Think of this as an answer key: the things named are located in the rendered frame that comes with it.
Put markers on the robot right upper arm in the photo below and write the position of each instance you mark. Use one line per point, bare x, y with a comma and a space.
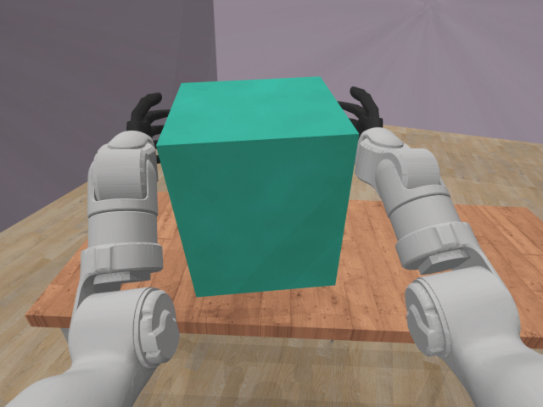
466, 318

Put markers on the carton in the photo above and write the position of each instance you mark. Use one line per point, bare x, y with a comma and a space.
259, 175

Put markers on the left robot hand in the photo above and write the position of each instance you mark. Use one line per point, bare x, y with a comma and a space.
142, 117

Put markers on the right robot forearm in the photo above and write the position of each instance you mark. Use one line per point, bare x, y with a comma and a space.
431, 237

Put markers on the table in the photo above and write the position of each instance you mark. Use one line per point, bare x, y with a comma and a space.
367, 303

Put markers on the right robot hand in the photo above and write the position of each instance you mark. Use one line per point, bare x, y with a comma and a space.
368, 114

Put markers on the robot left upper arm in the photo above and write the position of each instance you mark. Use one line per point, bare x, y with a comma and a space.
117, 340

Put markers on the left robot forearm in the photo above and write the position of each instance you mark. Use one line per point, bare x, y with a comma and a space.
122, 207

